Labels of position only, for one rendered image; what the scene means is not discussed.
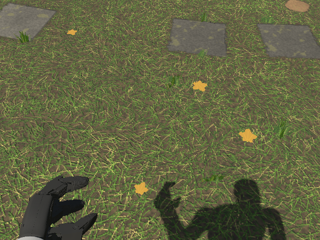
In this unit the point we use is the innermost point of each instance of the left robot hand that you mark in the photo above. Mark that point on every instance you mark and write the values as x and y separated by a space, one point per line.
44 208

